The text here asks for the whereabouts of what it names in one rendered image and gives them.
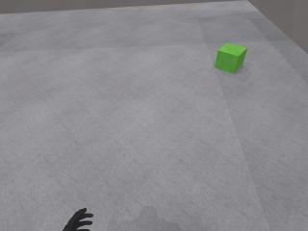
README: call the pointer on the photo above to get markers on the carton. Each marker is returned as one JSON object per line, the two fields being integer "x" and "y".
{"x": 230, "y": 57}

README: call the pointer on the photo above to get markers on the left robot hand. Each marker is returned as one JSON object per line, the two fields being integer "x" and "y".
{"x": 75, "y": 222}

